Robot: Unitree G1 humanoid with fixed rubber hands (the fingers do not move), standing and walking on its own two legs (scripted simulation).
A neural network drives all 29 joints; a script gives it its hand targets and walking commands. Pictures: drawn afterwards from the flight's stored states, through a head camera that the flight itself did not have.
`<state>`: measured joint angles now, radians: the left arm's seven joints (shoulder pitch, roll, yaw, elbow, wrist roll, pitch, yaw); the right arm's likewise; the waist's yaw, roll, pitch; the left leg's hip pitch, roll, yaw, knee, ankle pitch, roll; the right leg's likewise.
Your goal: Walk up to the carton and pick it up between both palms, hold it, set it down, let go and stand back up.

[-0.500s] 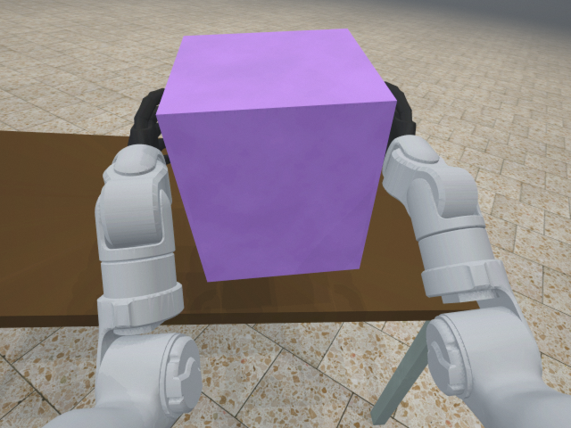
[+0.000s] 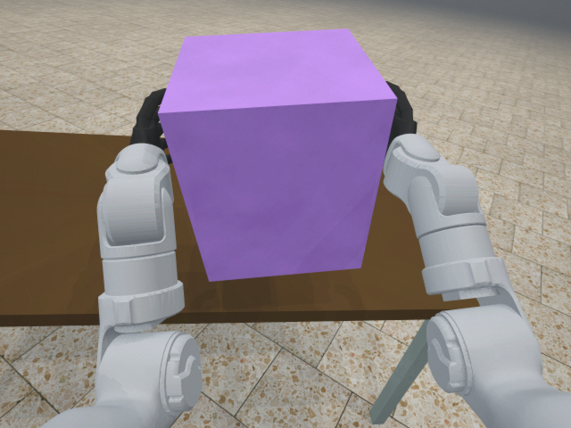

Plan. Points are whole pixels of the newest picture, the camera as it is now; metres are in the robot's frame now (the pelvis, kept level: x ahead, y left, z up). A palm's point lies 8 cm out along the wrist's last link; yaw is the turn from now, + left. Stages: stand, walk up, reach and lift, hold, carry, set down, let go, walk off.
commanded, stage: hold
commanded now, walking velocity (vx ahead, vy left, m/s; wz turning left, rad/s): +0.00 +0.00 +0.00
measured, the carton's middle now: (277, 157) +0.39 +0.01 +0.24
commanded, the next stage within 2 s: none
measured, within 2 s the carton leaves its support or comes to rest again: neither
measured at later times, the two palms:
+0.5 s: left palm (149, 154) +0.36 +0.16 +0.26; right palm (395, 145) +0.37 -0.14 +0.28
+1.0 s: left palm (148, 155) +0.35 +0.17 +0.26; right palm (395, 145) +0.37 -0.14 +0.28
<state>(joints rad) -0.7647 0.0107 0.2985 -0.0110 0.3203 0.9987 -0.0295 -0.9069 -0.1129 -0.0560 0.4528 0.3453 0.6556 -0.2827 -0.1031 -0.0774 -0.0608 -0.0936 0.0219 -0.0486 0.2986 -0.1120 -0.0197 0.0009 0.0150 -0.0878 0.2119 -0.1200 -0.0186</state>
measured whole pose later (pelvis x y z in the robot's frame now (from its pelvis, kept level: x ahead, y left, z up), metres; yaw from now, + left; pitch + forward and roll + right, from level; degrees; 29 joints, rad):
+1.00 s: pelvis +0.00 +0.00 +0.00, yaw +0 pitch -6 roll -1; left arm -0.75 0.01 0.29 -0.04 0.32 1.01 -0.03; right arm -0.89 -0.11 -0.06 0.43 0.35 0.66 -0.29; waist -0.10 -0.08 -0.05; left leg -0.08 0.02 -0.05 0.29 -0.11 -0.02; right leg 0.01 0.01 -0.09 0.21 -0.12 -0.02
